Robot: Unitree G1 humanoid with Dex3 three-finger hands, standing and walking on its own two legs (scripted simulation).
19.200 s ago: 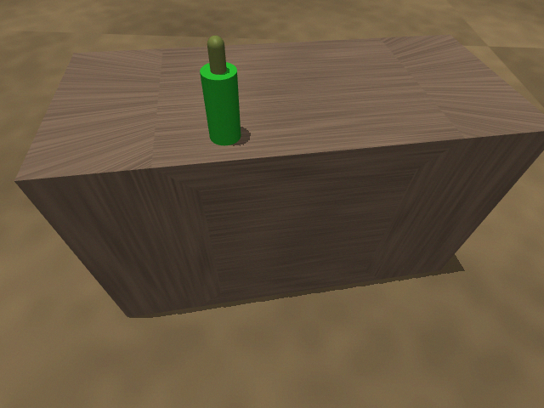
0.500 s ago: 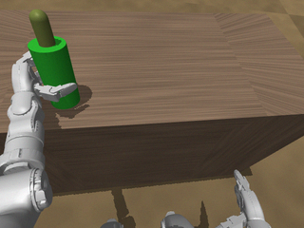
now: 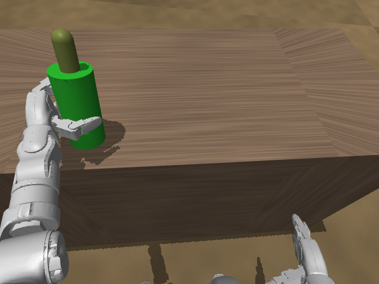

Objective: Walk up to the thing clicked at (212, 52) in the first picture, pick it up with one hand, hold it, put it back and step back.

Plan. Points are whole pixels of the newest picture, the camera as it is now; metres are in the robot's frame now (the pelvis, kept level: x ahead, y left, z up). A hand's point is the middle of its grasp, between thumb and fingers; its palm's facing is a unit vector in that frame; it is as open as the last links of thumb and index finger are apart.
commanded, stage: settle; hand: left
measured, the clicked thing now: (76, 93) +0.46 +0.19 +0.15
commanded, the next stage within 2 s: lift in 0.06 s
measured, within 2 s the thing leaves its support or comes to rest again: neither
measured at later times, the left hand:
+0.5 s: hand (66, 110) +0.40 +0.19 +0.16, palm faces +0.17 -0.98 -0.06, open 11.2 cm
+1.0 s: hand (39, 103) +0.34 +0.18 +0.24, palm faces +0.17 -0.98 -0.07, open 11.2 cm
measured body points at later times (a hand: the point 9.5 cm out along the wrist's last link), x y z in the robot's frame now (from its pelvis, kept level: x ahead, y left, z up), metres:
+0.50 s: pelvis -0.03 +0.00 +0.01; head -0.01 -0.01 +0.46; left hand +0.39 +0.24 +0.16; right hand +0.13 -0.26 -0.04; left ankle -0.02 +0.12 -0.70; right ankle -0.01 -0.13 -0.70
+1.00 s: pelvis -0.03 +0.00 +0.02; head -0.05 -0.03 +0.47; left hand +0.33 +0.24 +0.24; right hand +0.13 -0.25 -0.05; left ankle -0.02 +0.12 -0.70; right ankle -0.01 -0.13 -0.70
